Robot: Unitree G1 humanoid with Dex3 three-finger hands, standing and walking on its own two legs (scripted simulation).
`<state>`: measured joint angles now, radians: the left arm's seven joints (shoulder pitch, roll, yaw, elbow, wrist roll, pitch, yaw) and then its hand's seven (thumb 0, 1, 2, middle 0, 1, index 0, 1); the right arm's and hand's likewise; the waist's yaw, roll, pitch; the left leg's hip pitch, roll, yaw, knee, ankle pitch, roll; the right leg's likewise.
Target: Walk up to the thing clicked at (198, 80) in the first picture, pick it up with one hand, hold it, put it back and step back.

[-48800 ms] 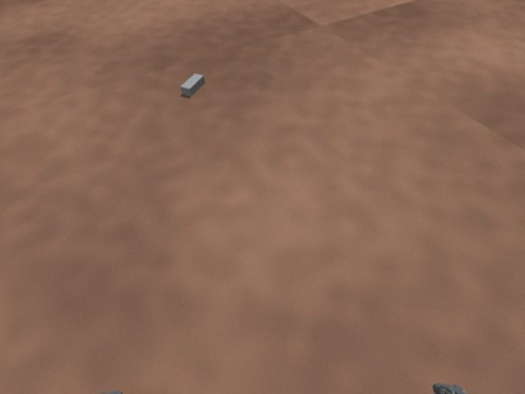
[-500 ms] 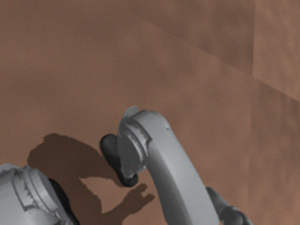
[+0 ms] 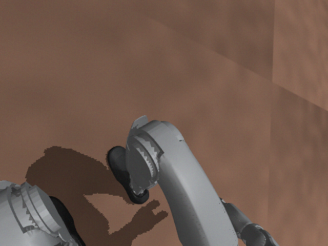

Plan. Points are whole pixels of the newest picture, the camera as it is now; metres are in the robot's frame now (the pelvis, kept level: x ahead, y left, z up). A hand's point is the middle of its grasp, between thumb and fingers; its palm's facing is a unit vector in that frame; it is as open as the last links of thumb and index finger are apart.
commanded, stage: open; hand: left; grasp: from above
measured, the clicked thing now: out of the picture +0.52 +0.35 -0.29
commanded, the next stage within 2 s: withdraw in 0.80 s
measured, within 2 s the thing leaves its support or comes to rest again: neither
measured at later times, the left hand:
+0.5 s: hand out of the picture +0.52 +0.34 -0.23, palm faces -0.43 -0.12 -0.89, open 12.3 cm
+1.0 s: hand out of the picture +0.52 +0.34 -0.23, palm faces -0.44 -0.12 -0.89, open 13.6 cm
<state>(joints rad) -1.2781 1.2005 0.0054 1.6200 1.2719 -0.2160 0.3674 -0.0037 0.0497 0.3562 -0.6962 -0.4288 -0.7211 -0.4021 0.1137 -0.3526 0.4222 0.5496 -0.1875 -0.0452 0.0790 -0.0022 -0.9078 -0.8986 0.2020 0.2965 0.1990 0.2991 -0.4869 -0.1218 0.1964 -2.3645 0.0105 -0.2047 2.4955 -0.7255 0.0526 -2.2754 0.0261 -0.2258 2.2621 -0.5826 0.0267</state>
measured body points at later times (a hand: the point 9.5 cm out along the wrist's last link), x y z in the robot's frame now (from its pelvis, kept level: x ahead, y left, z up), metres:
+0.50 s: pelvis +0.00 +0.00 +0.00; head +0.31 +0.12 +0.30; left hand +0.54 +0.34 -0.18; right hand +0.03 -0.25 -0.05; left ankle +0.06 +0.11 -0.29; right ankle +0.13 -0.11 -0.29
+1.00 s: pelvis +0.00 +0.00 +0.00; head +0.30 +0.13 +0.30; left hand +0.54 +0.34 -0.18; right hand +0.03 -0.25 -0.05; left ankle +0.06 +0.11 -0.29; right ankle +0.13 -0.11 -0.29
